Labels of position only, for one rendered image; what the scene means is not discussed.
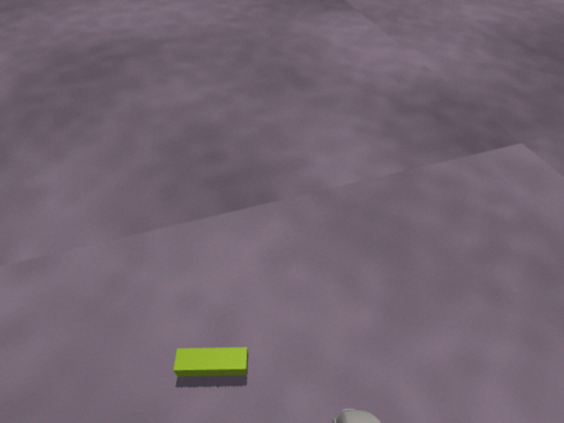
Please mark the carton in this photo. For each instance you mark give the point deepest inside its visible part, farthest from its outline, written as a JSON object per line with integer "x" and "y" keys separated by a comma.
{"x": 211, "y": 361}

